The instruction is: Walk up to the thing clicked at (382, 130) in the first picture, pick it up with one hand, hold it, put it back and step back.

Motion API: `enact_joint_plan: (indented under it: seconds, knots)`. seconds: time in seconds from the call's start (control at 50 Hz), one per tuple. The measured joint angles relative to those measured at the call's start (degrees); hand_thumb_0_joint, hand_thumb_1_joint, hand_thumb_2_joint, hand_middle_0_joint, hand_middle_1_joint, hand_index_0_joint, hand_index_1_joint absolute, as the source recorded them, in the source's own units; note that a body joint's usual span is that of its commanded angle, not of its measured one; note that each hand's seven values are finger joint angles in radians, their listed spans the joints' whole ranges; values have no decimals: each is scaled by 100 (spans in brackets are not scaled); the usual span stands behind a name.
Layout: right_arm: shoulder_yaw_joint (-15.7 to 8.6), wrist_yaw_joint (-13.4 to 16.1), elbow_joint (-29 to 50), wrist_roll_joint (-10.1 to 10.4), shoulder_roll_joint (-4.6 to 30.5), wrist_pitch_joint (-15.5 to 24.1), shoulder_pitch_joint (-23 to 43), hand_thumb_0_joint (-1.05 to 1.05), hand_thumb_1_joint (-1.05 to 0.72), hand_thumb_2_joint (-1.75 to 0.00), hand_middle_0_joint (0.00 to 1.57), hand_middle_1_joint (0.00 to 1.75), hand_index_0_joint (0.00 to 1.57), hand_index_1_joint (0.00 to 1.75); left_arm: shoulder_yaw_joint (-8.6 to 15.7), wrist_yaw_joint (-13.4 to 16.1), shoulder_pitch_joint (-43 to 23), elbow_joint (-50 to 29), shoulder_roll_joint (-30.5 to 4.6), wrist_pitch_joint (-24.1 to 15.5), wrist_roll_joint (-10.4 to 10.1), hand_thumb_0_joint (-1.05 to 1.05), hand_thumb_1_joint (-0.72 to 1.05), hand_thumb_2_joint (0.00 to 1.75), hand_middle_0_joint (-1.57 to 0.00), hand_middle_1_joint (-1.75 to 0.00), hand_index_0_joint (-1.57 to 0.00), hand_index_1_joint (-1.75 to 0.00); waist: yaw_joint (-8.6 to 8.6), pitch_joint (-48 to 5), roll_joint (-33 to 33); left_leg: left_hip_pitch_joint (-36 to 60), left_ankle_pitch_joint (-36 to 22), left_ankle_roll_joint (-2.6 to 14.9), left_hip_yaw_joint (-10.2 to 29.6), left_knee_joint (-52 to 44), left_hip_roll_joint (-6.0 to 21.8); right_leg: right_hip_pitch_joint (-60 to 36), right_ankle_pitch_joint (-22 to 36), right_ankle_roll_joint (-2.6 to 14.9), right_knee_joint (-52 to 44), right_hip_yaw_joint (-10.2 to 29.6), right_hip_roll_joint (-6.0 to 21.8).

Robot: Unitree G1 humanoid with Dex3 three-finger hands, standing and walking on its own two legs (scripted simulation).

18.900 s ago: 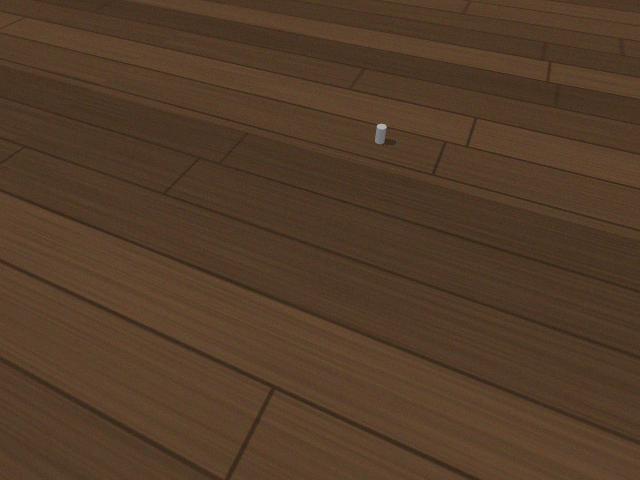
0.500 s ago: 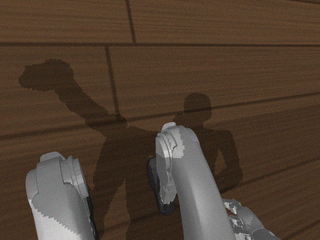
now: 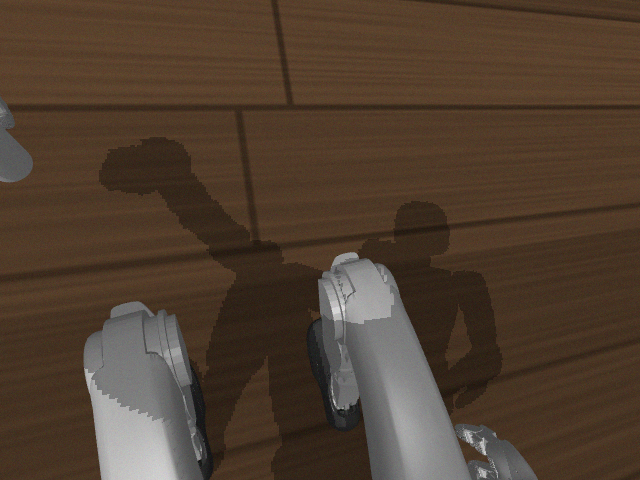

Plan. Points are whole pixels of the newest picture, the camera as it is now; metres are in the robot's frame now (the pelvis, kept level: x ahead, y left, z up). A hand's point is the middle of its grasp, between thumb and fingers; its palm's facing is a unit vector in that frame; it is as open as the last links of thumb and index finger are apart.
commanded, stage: lift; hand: left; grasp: from above
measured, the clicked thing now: out of the picture +0.52 +0.31 -0.17
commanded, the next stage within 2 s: hold in 1.48 s
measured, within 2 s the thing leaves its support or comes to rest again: neither
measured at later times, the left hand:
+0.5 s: hand out of the picture +0.44 +0.31 +0.02, palm faces -0.42 -0.10 -0.90, open 7.7 cm
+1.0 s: hand out of the picture +0.36 +0.26 +0.21, palm faces -0.41 -0.12 -0.90, open 7.7 cm
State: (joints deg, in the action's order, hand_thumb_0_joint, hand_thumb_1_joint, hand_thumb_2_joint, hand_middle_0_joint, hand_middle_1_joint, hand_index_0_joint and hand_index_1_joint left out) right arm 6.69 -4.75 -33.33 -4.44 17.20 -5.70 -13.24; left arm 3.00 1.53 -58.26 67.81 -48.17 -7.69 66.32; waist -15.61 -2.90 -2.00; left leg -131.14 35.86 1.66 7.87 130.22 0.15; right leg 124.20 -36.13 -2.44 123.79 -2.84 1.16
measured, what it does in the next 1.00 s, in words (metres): rises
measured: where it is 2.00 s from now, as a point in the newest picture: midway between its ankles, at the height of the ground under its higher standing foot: (267, 418)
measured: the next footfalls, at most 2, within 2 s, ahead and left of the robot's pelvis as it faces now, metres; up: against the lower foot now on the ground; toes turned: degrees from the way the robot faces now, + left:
none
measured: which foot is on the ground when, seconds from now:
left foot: down 0.00-1.00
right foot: down 0.00-1.00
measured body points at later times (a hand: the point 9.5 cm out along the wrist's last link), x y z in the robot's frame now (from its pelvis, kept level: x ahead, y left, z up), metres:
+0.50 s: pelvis +0.01 -0.01 +0.10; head +0.19 +0.05 +0.51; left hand +0.46 +0.31 +0.07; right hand +0.12 -0.27 -0.02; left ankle +0.09 +0.12 -0.34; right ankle +0.12 -0.15 -0.34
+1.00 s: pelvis +0.03 -0.02 +0.27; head +0.11 -0.01 +0.72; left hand +0.38 +0.26 +0.26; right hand +0.15 -0.27 +0.15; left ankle +0.08 +0.12 -0.34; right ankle +0.12 -0.15 -0.34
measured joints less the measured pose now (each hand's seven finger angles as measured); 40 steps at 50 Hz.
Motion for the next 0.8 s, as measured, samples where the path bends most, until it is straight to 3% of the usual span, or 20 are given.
enact_joint_plan:
  seconds: [0.16, 0.38, 0.66, 0.8]
  knots:
    - [-257, 74, -53, 100, -21, -84, 57, 0, -91, -90, 20, 30, 21, 30, 39, -139, 489, -532, 243, -159, -176, 14, 39, 30, -100, -67, -80, -49, 212, -230, -44, 294, -43, 14, -128, -336, 2, -234, 24, -21, -260, 93, 36]
    - [-461, 231, -122, 290, -147, -42, 248, 0, -91, -90, 20, 30, 21, 30, -220, -124, 1252, -1229, 693, -36, -560, 14, 39, 30, -99, -70, -79, -49, 541, -572, -82, 1290, 14, -35, -255, -1162, 69, -1091, 31, -92, -1002, 160, 46]
    - [-651, 469, -314, 490, -273, -18, 374, 0, -90, -90, 20, 30, 21, 30, -535, -124, 2379, -2135, 1365, 442, -985, 14, 41, 28, -94, -64, -79, -47, 827, -669, -163, 3381, -141, -158, -356, -2839, 213, -3017, 270, -47, -2599, 141, -9]
    - [-710, 658, -475, 581, -302, 96, 232, 0, -90, -90, 20, 30, 21, 30, -764, -70, 3156, -2556, 1746, 500, -1109, 14, 42, 25, -93, -64, -80, -46, 968, -713, -172, 4672, -315, -209, -461, -3864, 267, -4221, 447, 10, -3548, 175, -29]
